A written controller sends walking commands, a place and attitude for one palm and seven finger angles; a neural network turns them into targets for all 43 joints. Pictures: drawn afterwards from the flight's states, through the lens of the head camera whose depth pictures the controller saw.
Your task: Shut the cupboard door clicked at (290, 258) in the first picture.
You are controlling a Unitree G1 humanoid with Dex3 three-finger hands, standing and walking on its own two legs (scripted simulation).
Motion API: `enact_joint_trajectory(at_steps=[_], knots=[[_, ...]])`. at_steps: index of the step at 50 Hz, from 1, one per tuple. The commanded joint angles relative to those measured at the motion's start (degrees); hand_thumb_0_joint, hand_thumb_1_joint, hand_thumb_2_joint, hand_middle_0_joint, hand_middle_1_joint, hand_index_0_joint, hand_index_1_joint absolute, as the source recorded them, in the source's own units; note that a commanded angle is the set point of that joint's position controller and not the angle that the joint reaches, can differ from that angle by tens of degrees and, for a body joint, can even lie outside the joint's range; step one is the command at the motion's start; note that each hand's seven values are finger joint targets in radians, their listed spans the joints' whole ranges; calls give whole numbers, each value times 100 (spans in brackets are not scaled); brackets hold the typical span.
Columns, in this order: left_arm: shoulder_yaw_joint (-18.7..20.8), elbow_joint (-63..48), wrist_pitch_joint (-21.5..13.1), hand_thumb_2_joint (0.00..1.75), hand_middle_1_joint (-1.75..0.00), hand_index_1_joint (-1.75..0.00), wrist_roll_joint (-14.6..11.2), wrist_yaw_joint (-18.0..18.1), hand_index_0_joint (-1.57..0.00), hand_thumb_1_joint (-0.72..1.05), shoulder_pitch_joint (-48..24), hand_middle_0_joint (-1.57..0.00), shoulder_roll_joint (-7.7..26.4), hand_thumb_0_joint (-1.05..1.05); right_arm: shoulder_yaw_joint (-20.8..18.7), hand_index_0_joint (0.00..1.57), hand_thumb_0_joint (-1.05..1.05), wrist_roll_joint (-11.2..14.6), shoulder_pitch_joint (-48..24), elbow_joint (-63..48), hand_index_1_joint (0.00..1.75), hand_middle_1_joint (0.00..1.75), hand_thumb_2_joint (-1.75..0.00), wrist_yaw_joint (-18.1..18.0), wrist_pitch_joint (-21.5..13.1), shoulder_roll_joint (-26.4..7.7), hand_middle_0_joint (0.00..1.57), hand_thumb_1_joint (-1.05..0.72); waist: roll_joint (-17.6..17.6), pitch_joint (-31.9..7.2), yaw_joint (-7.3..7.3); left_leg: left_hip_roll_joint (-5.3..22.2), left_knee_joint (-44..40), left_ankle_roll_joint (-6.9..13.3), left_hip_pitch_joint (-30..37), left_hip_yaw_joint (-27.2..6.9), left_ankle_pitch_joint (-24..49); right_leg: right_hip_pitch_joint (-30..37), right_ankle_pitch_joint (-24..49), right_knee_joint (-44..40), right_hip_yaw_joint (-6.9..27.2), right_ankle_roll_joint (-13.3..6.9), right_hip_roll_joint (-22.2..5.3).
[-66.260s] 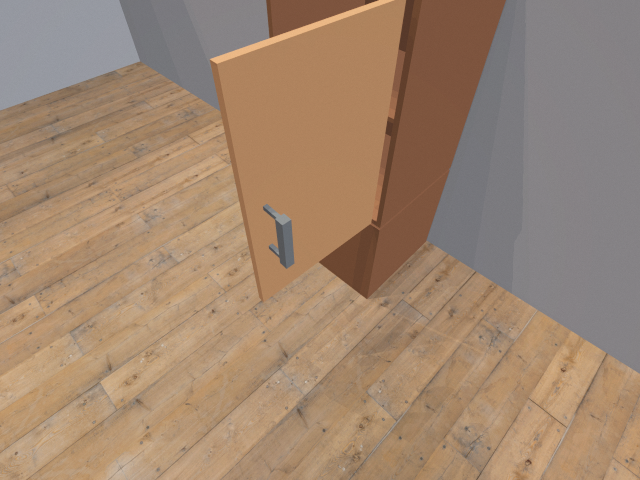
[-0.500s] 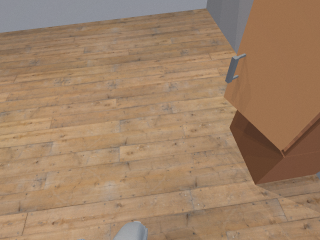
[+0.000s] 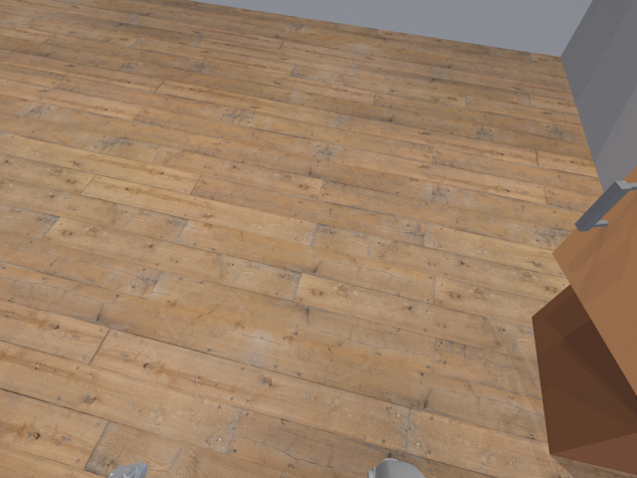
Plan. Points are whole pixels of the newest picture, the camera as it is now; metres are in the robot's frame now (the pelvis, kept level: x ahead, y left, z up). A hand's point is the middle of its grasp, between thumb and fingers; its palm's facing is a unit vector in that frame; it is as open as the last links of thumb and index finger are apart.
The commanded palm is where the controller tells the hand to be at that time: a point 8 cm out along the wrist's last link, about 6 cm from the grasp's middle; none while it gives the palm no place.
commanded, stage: walk to a spot facing it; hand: left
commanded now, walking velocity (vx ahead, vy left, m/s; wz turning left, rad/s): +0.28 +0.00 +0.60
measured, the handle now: (610, 206) +0.65 -0.57 -0.11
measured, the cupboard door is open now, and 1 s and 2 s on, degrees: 20 20 20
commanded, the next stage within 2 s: turn to face it in 1.12 s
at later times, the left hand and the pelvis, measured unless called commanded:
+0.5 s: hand out of the picture +0.02 +0.15 -0.17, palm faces +0.42 -0.89 -0.21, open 7.4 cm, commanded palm none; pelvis +0.12 -0.01 -0.01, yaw +22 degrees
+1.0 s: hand (131, 327) +0.33 +0.32 -0.14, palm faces +0.52 -0.83 -0.20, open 7.4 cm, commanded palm none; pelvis +0.30 +0.08 +0.00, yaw +33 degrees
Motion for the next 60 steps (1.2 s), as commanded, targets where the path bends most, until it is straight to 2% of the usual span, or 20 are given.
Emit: enact_joint_trajectory(at_steps=[1, 4, 6, 7, 10, 13, 22, 25, 27, 28, 29, 30, 31, 35, 46, 51, 52, 54, 56, 60], knots=[[92, -535, -217, 90, -30, -30, 34, -63, -20, 90, -62, -20, 334, 0, -377, 20, 0, -48, 90, -379, 30, 30, -90, -60, -72, -1357, 20, -90, 1288, -360, -151, 1025, -1224, 873, -111, -1621, -1217, 379, 35, -1188, -320, -35, 249], [177, -221, -350, 90, -30, -30, 60, -75, -20, 90, 920, -20, 487, 0, -373, 20, 0, 15, -194, -455, 30, 30, -90, -52, -90, -1149, 20, -90, 642, -528, 381, 462, -186, 587, -1544, -1354, -1852, 2540, 447, -2679, -328, -103, 360], [313, -110, -427, 90, -30, -30, 117, 73, -20, 90, 1554, -20, 1334, 0, -242, 20, 0, 73, -287, -698, 30, 30, -90, -12, -188, -503, 20, -90, -1978, -612, 718, -416, 3088, 20, -3242, 95, -2263, 3314, -1858, -4600, 3028, -928, -2382], [259, -205, -420, 90, -30, -30, 64, 112, -20, 90, 1216, -20, 1186, 0, -329, 20, 0, -1, -375, -700, 30, 30, -90, 42, -146, -836, 20, -90, -1172, -127, 463, 3, 3986, 26, -3176, -175, -1818, 2402, -2334, -4858, 3047, -1131, -2593], [104, -307, -579, 90, -30, -30, 43, 102, -20, 90, 275, -20, 531, 0, -349, 20, 0, -69, -60, -333, 30, 30, -90, 179, -75, -688, 20, -90, -797, 344, -116, 446, 4511, -90, -2721, -42, -316, 1326, -932, -4720, 1341, -892, -1845], [66, -104, -687, 90, -30, -30, 40, 96, -20, 90, 683, -20, 332, 0, -276, 20, 0, -9, 87, -196, 30, 30, -90, 262, -77, -405, 20, -90, -773, 19, -97, 390, 3952, -178, -2565, 374, 140, 2067, 1660, -4235, -282, -738, -1320], [96, 457, -701, 90, -30, -30, 85, 140, -20, 90, 1720, -20, 408, 0, -92, 20, 0, 5, -1029, -474, 30, 30, -90, 343, -178, -158, 20, -90, -834, -12, 327, 385, 1472, 63, -2475, 1136, -33, 3463, 4275, -3569, -1173, -828, -1632], [163, 372, -706, 90, -30, -30, 77, 123, -20, 90, 1472, -20, 674, 0, -125, 20, 0, 0, -419, -365, 30, 30, -90, 282, -257, -322, 20, -90, -861, -360, -52, -27, 1007, 368, -1154, 1487, -355, 3152, 5795, -2617, -1428, -800, -1776], [178, 319, -684, 90, -30, -30, 16, 78, -20, 90, 1241, -20, 727, 0, -282, 20, 0, -48, 969, -23, 30, 30, -90, 221, -291, -824, 20, -90, -259, -1163, -819, -166, 242, 563, 1274, 1273, 259, 1926, 4804, -475, -1734, -531, -1474], [159, 87, -662, 90, -30, -30, -56, -25, -20, 90, 1197, -20, 494, 0, -496, 20, 0, -99, 1742, 132, 30, 30, -90, 152, -319, -1629, 20, -90, 1256, -1809, -1123, 1351, 8, 1216, 2853, -1059, 770, 11, 929, 1424, -1650, -213, -613], [79, -317, -622, 90, -30, -30, -49, -30, -20, 90, 654, -20, 330, 0, -574, 20, 0, 6, 2113, 239, 30, 30, -90, 58, -328, -2018, 20, -90, 1517, -2025, -1211, 2386, -756, 1735, 3278, -2950, 1564, -1307, -1072, 2557, -746, -125, -91], [90, -467, -580, 90, -30, -30, -54, 18, -20, 90, 246, -20, 416, 0, -543, 20, 0, 69, 1875, 287, 30, 30, -90, -9, -285, -1939, 20, -90, 546, -1534, -1041, 2565, -1002, 1781, 2757, -2796, 1292, -1556, -684, 2780, -147, -221, -354], [102, -426, -596, 90, -30, -30, -25, 50, -20, 90, 208, -20, 257, 0, -445, 20, 0, 60, 1406, 126, 30, 30, -90, -27, -342, -1654, 20, -90, 423, -1102, -807, 2290, -1122, 1531, 1724, -2181, 570, -1360, -380, 2595, -146, -257, -513], [125, 16, -392, 90, -30, -30, 113, -55, -20, 90, 887, -20, 51, 0, -183, 20, 0, 14, 318, -169, 30, 30, -90, -84, -492, -919, 20, -90, 820, -374, -87, 1265, -1464, 1010, -59, -875, 367, -526, 621, 1548, 16, -124, -549], [63, -642, -425, 90, -30, -30, 38, -121, -20, 90, -646, -20, 89, 0, -250, 20, 0, 44, 971, 123, 30, 30, -90, -64, -531, -857, 20, -90, 643, -235, -255, 1120, -1531, 1211, 750, -898, 1326, -895, 1456, -824, -62, 60, -209], [63, -582, -544, 90, -30, -30, 3, -84, -20, 90, -118, -20, 193, 0, -292, 20, 0, 54, 854, 151, 30, 30, -90, -106, -456, -870, 20, -90, 708, -570, 33, 923, -374, 826, 547, -864, 2409, 904, 1533, -2326, -259, -106, 237], [128, -391, -606, 90, -30, -30, 14, -51, -20, 90, 548, -20, 385, 0, -301, 20, 0, 109, 741, 126, 30, 30, -90, -85, -461, -850, 20, -90, 400, -835, 357, 677, 379, 598, -90, -712, 2174, 2180, 2036, -2840, -102, -181, 95], [306, -90, -647, 90, -30, -30, 82, 73, -20, 90, 1702, -20, 1255, 0, -261, 20, 0, 178, 1194, -12, 30, 30, -90, -83, -503, -388, 20, -90, -1706, -2150, 556, -551, 3699, -12, -1847, 364, -2209, 4280, 4449, -3185, 2402, -1209, -2708], [188, -251, -627, 90, -30, -30, 52, 136, -20, 90, 991, -20, 761, 0, -303, 20, 0, 114, 1050, 32, 30, 30, -90, -79, -381, -491, 20, -90, -985, -1274, 314, 65, 4827, -43, -2121, 27, -1623, 3051, 3801, -3406, 1809, -1437, -2460], [26, -364, -597, 90, -30, -30, 30, 166, -20, 90, 173, -20, 239, 0, -235, 20, 0, 41, 785, 116, 30, 30, -90, 97, -98, -236, 20, -90, -780, -518, -184, 386, 4454, -190, -1807, 279, -584, 1470, 3597, -3643, -174, -980, -1666]])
